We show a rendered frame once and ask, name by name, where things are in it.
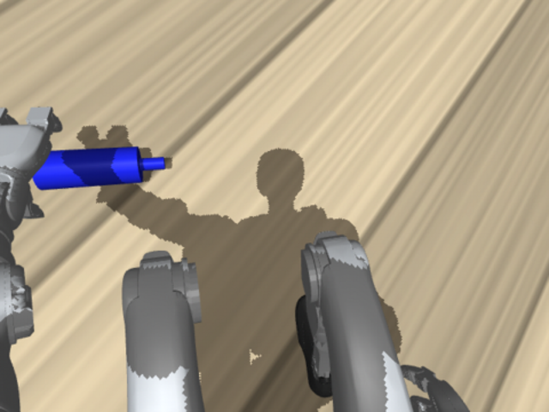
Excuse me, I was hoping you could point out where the left robot arm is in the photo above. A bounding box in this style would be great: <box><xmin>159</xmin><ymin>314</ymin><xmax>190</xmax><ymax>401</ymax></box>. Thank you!
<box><xmin>0</xmin><ymin>168</ymin><xmax>34</xmax><ymax>412</ymax></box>

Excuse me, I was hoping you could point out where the right robot hand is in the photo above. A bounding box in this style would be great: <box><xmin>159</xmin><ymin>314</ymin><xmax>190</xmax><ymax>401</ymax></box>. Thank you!
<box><xmin>401</xmin><ymin>365</ymin><xmax>470</xmax><ymax>412</ymax></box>

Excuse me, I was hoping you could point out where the left robot hand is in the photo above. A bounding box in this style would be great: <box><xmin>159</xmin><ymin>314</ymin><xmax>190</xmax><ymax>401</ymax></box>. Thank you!
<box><xmin>0</xmin><ymin>107</ymin><xmax>63</xmax><ymax>219</ymax></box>

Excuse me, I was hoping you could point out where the bottle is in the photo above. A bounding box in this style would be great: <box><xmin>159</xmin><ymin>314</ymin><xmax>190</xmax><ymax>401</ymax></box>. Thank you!
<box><xmin>33</xmin><ymin>147</ymin><xmax>166</xmax><ymax>190</ymax></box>

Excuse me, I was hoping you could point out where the right robot foot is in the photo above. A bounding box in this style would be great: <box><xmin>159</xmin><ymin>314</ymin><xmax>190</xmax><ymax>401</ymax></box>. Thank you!
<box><xmin>295</xmin><ymin>295</ymin><xmax>332</xmax><ymax>397</ymax></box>

